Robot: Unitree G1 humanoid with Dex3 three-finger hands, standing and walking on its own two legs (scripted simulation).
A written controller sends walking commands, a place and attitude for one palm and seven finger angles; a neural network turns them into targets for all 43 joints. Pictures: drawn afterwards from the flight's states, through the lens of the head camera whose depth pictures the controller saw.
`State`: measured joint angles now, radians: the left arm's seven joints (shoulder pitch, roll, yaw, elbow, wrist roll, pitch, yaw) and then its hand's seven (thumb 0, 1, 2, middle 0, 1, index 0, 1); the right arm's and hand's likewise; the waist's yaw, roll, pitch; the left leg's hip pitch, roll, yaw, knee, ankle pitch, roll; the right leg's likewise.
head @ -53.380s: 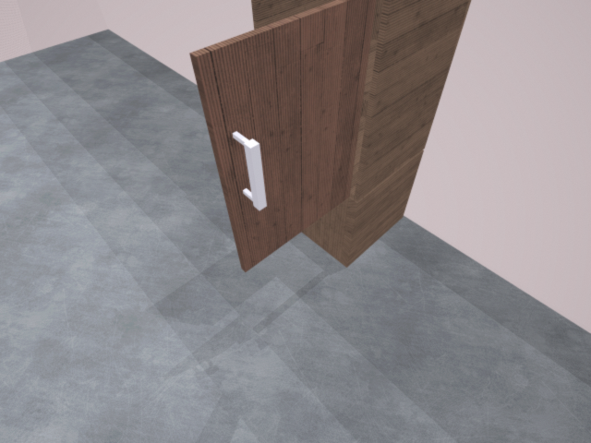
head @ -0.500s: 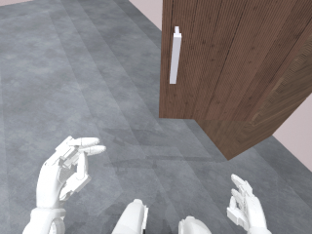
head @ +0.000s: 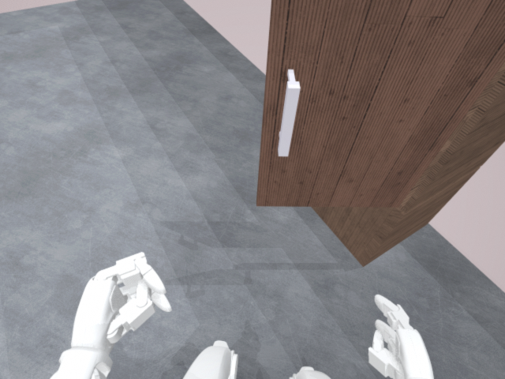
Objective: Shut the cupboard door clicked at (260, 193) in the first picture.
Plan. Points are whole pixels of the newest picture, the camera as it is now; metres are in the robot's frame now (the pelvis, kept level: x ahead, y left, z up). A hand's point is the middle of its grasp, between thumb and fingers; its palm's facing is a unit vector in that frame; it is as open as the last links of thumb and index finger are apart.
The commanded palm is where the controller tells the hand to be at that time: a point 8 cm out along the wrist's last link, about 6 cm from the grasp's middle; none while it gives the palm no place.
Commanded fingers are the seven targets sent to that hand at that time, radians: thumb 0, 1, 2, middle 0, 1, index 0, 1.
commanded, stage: raise the hand and make a fist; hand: left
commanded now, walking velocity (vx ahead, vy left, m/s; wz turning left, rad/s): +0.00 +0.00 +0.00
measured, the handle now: (286, 115) +0.58 -0.02 +0.09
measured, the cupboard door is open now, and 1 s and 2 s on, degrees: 59 59 59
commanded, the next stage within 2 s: bring the fist close to the handle in 0.78 s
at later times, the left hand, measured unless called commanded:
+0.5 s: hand (137, 267) +0.24 +0.17 +0.10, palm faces +0.14 -0.99 -0.04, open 3.1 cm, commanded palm +0.21 +0.21 +0.09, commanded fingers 0.00 0.90 0.90 -1.30 -1.50 -1.30 -1.50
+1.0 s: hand (173, 270) +0.25 +0.13 +0.08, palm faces +0.05 -1.00 -0.01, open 3.1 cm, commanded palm +0.25 +0.17 +0.09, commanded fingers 0.00 0.90 0.90 -1.30 -1.50 -1.30 -1.50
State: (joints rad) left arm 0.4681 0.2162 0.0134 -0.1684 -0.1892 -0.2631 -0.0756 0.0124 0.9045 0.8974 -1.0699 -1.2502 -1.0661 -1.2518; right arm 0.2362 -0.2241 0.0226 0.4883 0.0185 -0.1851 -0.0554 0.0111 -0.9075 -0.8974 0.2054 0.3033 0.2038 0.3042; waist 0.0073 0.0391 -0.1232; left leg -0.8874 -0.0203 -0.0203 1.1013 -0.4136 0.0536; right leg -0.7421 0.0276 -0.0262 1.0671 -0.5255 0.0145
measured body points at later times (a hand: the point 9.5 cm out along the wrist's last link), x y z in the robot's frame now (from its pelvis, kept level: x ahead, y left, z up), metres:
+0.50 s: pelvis +0.01 -0.03 +0.01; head +0.05 -0.04 +0.46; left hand +0.23 +0.22 +0.11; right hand +0.19 -0.26 -0.06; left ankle +0.07 +0.08 -0.66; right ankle +0.00 -0.14 -0.66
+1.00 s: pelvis +0.02 -0.04 +0.02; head +0.06 -0.05 +0.47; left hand +0.24 +0.19 +0.09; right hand +0.21 -0.27 -0.06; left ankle +0.07 +0.08 -0.66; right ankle +0.01 -0.14 -0.66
